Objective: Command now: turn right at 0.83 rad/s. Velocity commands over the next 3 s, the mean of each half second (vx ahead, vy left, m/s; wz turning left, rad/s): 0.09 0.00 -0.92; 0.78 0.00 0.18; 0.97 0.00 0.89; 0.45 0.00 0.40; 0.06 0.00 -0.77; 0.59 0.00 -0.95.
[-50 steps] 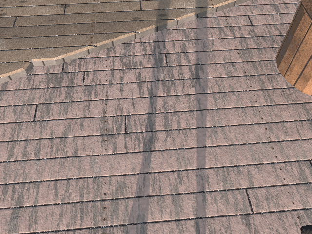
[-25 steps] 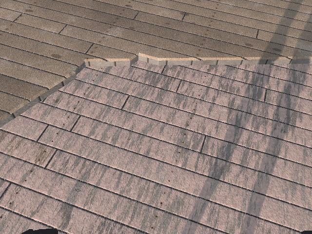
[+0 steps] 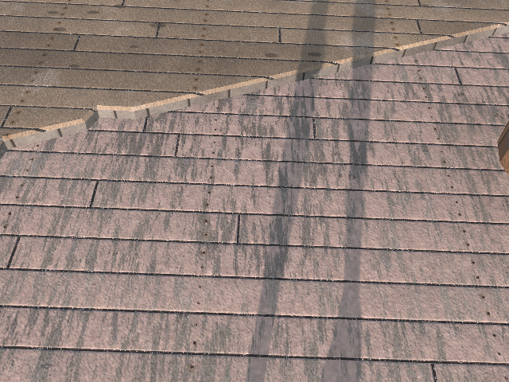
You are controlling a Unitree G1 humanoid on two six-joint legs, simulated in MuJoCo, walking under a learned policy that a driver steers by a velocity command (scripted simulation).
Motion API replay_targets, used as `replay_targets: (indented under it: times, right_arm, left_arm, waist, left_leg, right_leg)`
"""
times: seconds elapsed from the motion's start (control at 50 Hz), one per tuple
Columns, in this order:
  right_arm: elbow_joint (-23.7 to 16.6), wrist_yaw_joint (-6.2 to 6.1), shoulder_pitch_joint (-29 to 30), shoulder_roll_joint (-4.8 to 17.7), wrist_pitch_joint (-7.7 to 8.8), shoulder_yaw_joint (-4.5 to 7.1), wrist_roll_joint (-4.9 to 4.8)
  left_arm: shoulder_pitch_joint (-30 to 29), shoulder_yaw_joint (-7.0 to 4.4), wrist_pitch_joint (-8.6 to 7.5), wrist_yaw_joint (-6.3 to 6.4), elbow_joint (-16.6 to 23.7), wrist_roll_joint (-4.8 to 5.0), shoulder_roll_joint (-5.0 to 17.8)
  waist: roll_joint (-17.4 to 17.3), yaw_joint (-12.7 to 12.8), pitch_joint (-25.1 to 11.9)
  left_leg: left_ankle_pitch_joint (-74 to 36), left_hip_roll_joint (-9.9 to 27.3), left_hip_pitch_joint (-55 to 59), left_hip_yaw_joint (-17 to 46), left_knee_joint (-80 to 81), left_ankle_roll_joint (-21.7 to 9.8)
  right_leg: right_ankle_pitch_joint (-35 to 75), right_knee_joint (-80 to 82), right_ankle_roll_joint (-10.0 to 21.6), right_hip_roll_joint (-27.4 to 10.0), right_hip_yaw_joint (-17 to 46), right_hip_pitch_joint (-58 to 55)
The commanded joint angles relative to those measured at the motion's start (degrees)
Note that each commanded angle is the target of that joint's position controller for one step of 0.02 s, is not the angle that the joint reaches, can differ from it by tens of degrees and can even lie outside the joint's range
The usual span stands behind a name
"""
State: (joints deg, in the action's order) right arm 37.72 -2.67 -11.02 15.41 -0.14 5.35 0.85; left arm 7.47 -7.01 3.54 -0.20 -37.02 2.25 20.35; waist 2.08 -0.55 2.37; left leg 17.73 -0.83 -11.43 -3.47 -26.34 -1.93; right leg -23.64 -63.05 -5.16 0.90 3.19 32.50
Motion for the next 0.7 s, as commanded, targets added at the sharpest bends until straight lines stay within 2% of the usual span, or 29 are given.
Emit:
replay_targets:
  times: [0.02,0.08,0.12,0.18,0.2,0.22,0.24,0.26,0.28,0.3,0.32,0.34,0.36,0.38,0.4,0.42,0.44,0.5,0.52,0.56,0.58,0.6,0.64,0.66,0.68,0.7]
  right_arm:
    - [-4.0,-0.93,0.8,8.6,0.20,1.96,0.34]
    - [-3.5,-0.42,0.2,10.8,-0.16,2.63,0.07]
    - [-3.4,0.27,1.3,12.1,-0.03,3.07,-0.44]
    - [-2.7,1.66,1.9,12.4,0.71,3.42,-1.84]
    - [-2.5,1.96,2.3,12.2,0.93,3.47,-2.29]
    - [-2.2,2.09,3.2,11.8,1.04,3.40,-2.82]
    - [-1.3,2.40,1.6,10.1,1.32,3.02,-2.93]
    - [-3.6,2.45,2.4,7.4,1.74,2.17,-0.88]
    - [-7.7,2.09,4.2,5.1,2.39,0.96,0.80]
    - [-6.6,1.87,7.5,8.7,2.25,1.73,0.35]
    - [-7.0,1.57,8.8,8.8,2.26,1.68,-0.66]
    - [-5.9,0.87,7.6,8.9,2.19,1.89,-0.24]
    - [-5.5,0.67,5.9,10.2,2.27,2.38,0.31]
    - [-5.0,1.21,5.4,10.1,2.45,2.43,0.16]
    - [-4.9,1.78,5.2,9.3,2.83,2.24,-0.16]
    - [-4.9,2.21,5.5,8.7,3.31,1.98,-0.62]
    - [-4.9,2.47,6.4,8.1,3.85,1.76,-1.01]
    - [-5.3,3.10,9.1,6.8,5.53,1.16,-1.35]
    - [-4.6,3.38,8.0,6.5,5.83,0.94,-1.63]
    - [-4.2,3.76,8.2,5.5,6.38,0.09,-1.66]
    - [-2.7,4.80,6.6,4.3,3.54,-1.13,3.18]
    - [-3.2,4.97,7.3,5.2,2.51,-0.93,2.56]
    - [-3.7,4.99,7.2,6.8,1.98,-0.98,1.07]
    - [-3.2,4.91,5.3,7.1,2.17,-0.97,0.85]
    - [-2.0,4.74,1.7,7.4,2.53,-0.94,0.99]
    - [0.5,4.50,-5.5,8.1,3.09,-0.70,1.14]
  left_arm:
    - [-4.7,0.58,-0.31,-0.91,6.0,0.28,1.1]
    - [-6.3,1.10,-0.19,-1.68,7.7,-0.33,0.6]
    - [-5.7,0.81,0.16,-2.01,7.9,-0.46,1.3]
    - [-4.9,0.02,1.41,-2.32,7.9,-0.28,2.3]
    - [-3.9,-0.35,1.72,-2.44,7.8,-0.17,2.6]
    - [-0.5,-1.02,1.81,-2.27,6.8,-0.19,3.1]
    - [5.9,-2.41,1.60,-1.31,4.9,-0.50,5.5]
    - [11.0,-4.55,1.07,0.00,4.8,-0.38,13.0]
    - [7.3,-4.53,-0.33,-0.29,6.8,-3.23,17.6]
    - [6.9,-3.25,-1.98,-1.02,7.0,-2.74,12.7]
    - [5.0,-2.31,-2.89,-0.69,6.1,-1.99,10.5]
    - [2.0,-1.92,-2.97,-0.13,6.0,-0.84,9.0]
    - [0.7,-1.39,-2.81,0.49,5.9,0.34,7.4]
    - [0.3,-1.01,-2.90,0.84,6.5,0.16,7.1]
    - [0.4,-0.91,-3.17,1.01,6.7,-0.14,7.4]
    - [0.8,-0.85,-3.51,1.16,6.6,-0.32,7.7]
    - [1.6,-0.86,-3.88,1.30,6.3,-0.43,8.1]
    - [4.4,-0.95,-4.52,1.58,5.1,-0.22,8.9]
    - [4.4,-0.51,-4.72,1.58,4.7,-0.40,8.2]
    - [6.6,0.48,-5.35,1.22,3.7,-0.63,6.2]
    - [8.9,0.16,-4.45,-1.11,2.2,-5.33,8.6]
    - [8.3,0.33,-4.36,-2.19,2.6,-5.41,7.7]
    - [7.9,0.96,-4.76,-2.88,2.9,-4.24,7.0]
    - [7.3,1.15,-5.02,-2.61,2.9,-3.85,6.9]
    - [6.7,1.43,-5.26,-1.97,2.9,-3.93,6.5]
    - [6.1,2.00,-5.56,-1.20,2.9,-4.41,5.0]
  waist:
    - [-9.2,-1.8,-4.2]
    - [-9.6,-2.6,-5.2]
    - [-10.2,-2.0,-5.3]
    - [-11.3,-1.2,-5.5]
    - [-11.4,-0.4,-5.9]
    - [-10.6,1.9,-7.1]
    - [-6.6,4.9,-9.5]
    - [7.1,6.2,-10.5]
    - [17.0,3.4,-18.0]
    - [6.6,6.4,-17.8]
    - [5.5,4.5,-12.7]
    - [1.7,2.1,-8.8]
    - [2.0,0.8,-9.0]
    - [2.9,0.5,-8.9]
    - [4.4,0.5,-8.5]
    - [5.5,0.7,-7.8]
    - [5.9,1.1,-6.8]
    - [6.6,2.3,-4.9]
    - [7.8,2.1,-5.1]
    - [9.0,3.8,-5.1]
    - [11.8,4.7,-4.8]
    - [11.3,4.6,-2.7]
    - [9.6,3.8,-1.2]
    - [7.8,2.3,-1.0]
    - [5.1,0.1,-1.2]
    - [0.6,-3.0,-1.9]
  left_leg:
    - [-38.5,15.6,12.4,7.4,5.0,-10.1]
    - [-36.5,17.6,12.5,4.1,5.3,-10.3]
    - [-36.5,18.1,10.2,1.0,4.8,-9.5]
    - [-36.5,19.0,9.3,-2.5,1.7,-7.2]
    - [-37.1,19.1,9.2,-3.6,-0.8,-6.0]
    - [-38.8,18.0,7.3,-6.1,-6.1,-4.0]
    - [-37.0,15.0,1.2,-8.6,-16.0,-0.5]
    - [-3.6,8.7,-17.6,-9.6,-33.1,4.8]
    - [22.9,0.2,-31.1,0.9,-47.3,7.3]
    - [21.3,2.1,-32.0,8.2,-49.8,6.7]
    - [16.4,2.6,-31.9,8.9,-47.6,5.2]
    - [11.4,3.6,-31.4,9.1,-42.7,4.9]
    - [6.9,4.2,-28.7,9.4,-37.4,4.5]
    - [2.8,3.3,-25.6,8.6,-35.4,4.3]
    - [0.8,2.1,-24.8,8.2,-32.6,4.5]
    - [0.1,1.2,-24.1,8.0,-29.2,4.6]
    - [-0.4,0.5,-23.4,8.2,-25.7,4.8]
    - [-1.9,-1.4,-20.7,8.5,-16.9,5.2]
    - [-3.5,-0.8,-20.2,7.7,-15.1,5.3]
    - [-6.5,0.8,-16.8,5.9,-11.8,5.4]
    - [-4.0,0.6,-14.0,1.7,-11.9,5.4]
    - [-3.2,0.9,-13.1,0.9,-11.1,4.9]
    - [-2.2,1.7,-9.8,0.1,-8.0,2.7]
    - [-2.9,1.9,-6.4,-0.3,-5.7,1.2]
    - [-1.9,1.4,-1.5,-0.5,-4.0,-0.2]
    - [1.4,0.7,6.0,1.4,-2.5,-1.5]
  right_leg:
    - [3.2,1.8,-1.7,-3.9,-2.4,9.1]
    - [3.6,9.3,-0.9,-5.2,-4.3,4.8]
    - [4.1,13.7,0.2,-5.0,-6.5,0.0]
    - [4.5,21.0,2.6,-3.7,-9.2,-6.1]
    - [5.1,24.5,3.8,-3.0,-9.8,-8.8]
    - [8.3,30.3,5.5,-1.4,-10.7,-14.9]
    - [16.5,36.4,8.5,0.1,-8.3,-26.0]
    - [46.4,38.5,14.5,-10.4,10.3,-40.2]
    - [45.9,40.0,29.0,-23.3,34.1,-43.0]
    - [39.1,42.6,28.2,-22.5,29.3,-39.9]
    - [32.8,43.2,24.6,-19.0,24.2,-35.1]
    - [27.3,43.6,20.8,-15.0,20.4,-30.7]
    - [13.3,45.4,19.1,-12.9,19.3,-27.5]
    - [-0.1,47.9,18.8,-11.1,19.9,-24.1]
    - [-8.5,49.9,19.0,-10.5,21.8,-22.6]
    - [-11.9,51.2,19.1,-10.4,23.0,-21.7]
    - [-12.4,51.6,18.9,-10.1,23.6,-20.9]
    - [-10.4,50.3,18.2,-8.7,24.1,-19.7]
    - [-8.6,49.5,17.7,-8.9,22.3,-20.5]
    - [-6.0,48.4,17.1,-9.4,20.2,-19.5]
    - [-10.1,50.1,16.0,-6.2,18.6,-17.1]
    - [-11.1,50.7,15.9,-6.7,18.9,-15.5]
    - [-12.1,50.8,15.8,-8.8,20.1,-13.8]
    - [-12.5,50.1,15.4,-9.6,19.8,-12.6]
    - [-12.1,47.8,15.0,-9.5,18.3,-10.7]
    - [-10.1,40.8,14.2,-8.1,15.0,-7.2]
